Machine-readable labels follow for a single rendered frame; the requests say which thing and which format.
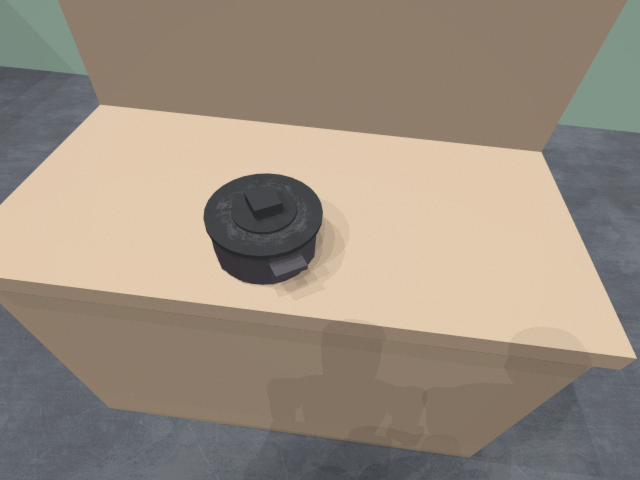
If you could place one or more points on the table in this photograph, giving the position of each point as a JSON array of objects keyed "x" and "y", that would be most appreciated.
[{"x": 450, "y": 293}]

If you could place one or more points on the pot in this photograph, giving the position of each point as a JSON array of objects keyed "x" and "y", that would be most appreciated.
[{"x": 266, "y": 271}]

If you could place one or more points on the knob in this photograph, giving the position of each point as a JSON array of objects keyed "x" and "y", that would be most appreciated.
[{"x": 263, "y": 201}]

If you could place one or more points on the lid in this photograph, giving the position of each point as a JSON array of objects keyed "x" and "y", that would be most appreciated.
[{"x": 231, "y": 225}]

